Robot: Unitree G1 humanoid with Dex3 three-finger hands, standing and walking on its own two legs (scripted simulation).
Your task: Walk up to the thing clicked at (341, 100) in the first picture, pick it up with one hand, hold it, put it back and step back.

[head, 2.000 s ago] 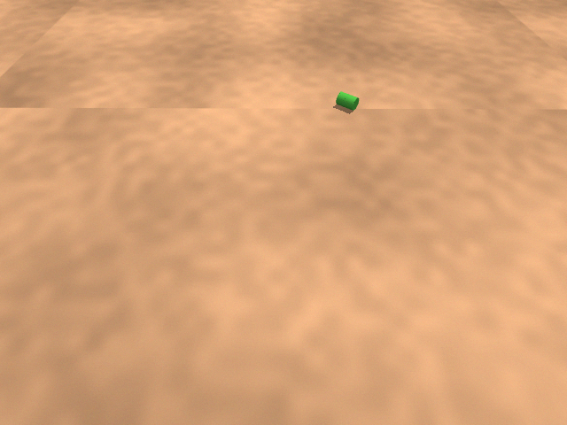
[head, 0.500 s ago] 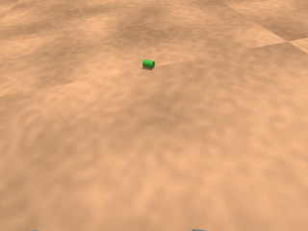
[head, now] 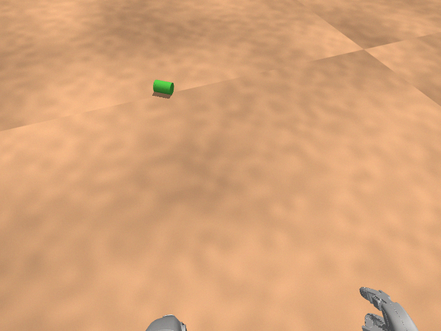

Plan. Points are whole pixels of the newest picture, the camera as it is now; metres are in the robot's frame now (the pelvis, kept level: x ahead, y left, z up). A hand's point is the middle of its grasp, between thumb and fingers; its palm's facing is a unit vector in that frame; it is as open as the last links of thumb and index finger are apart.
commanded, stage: walk up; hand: left
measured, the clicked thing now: (163, 87) +1.65 +0.35 -0.72
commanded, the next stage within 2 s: none
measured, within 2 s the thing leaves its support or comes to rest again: neither
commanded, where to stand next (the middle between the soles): +1.25 +0.22 m, yaw -14 degrees
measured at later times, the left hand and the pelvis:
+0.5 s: hand (111, 197) +0.41 +0.26 -0.11, palm faces -0.11 -0.90 -0.42, open 7.3 cm; pelvis +0.28 +0.01 +0.00, yaw -6 degrees
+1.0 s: hand (95, 135) +0.63 +0.37 -0.13, palm faces -0.22 -0.89 -0.39, open 7.4 cm; pelvis +0.52 +0.09 +0.02, yaw -10 degrees
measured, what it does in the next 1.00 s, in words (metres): walks ahead: right foot, then left foot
